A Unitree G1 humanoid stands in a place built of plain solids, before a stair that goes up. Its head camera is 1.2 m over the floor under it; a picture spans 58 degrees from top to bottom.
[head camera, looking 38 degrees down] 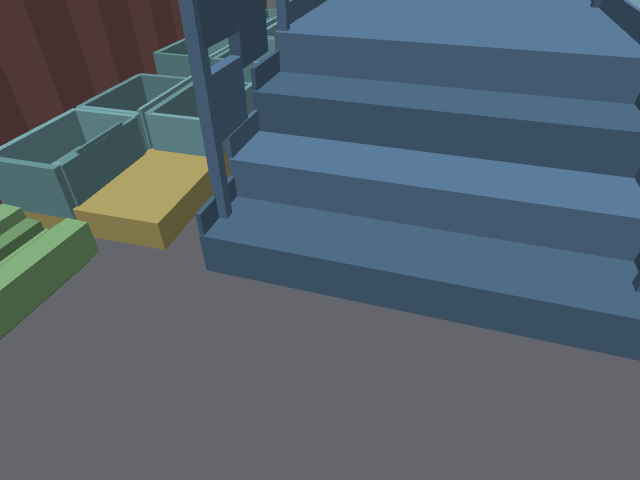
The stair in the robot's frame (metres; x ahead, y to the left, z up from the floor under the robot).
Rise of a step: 0.18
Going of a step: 0.30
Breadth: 1.60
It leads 16 degrees to the right of straight ahead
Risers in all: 4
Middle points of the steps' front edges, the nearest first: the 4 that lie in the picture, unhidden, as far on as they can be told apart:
1.11 -0.30 0.18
1.40 -0.38 0.36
1.68 -0.47 0.54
1.97 -0.55 0.72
